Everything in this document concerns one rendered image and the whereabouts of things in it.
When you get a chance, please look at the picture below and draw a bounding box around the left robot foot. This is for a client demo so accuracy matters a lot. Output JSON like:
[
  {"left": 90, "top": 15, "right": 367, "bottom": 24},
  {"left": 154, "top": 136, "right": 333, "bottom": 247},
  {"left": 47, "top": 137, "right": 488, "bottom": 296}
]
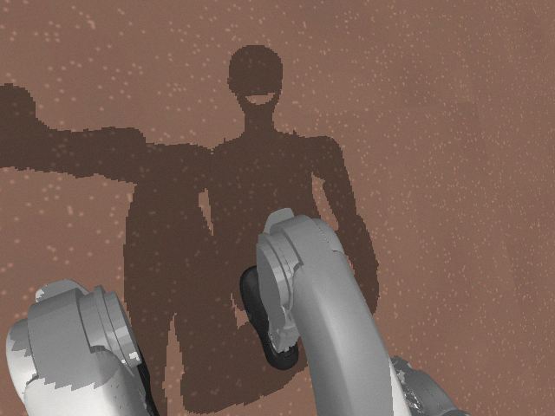
[{"left": 136, "top": 342, "right": 160, "bottom": 416}]

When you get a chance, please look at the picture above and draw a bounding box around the right robot hand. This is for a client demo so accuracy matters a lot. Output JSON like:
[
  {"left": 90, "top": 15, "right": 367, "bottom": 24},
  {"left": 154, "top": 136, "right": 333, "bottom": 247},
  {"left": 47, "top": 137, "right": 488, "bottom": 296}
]
[{"left": 390, "top": 355, "right": 459, "bottom": 416}]

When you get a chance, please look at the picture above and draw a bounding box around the right robot foot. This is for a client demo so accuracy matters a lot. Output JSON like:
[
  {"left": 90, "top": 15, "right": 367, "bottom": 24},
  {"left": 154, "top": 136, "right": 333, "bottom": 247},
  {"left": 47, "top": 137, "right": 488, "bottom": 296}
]
[{"left": 239, "top": 265, "right": 298, "bottom": 370}]

